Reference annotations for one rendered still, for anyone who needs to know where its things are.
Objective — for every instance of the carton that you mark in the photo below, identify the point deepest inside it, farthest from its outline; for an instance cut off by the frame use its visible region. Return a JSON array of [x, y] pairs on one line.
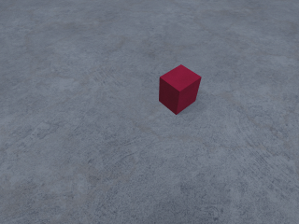
[[178, 88]]

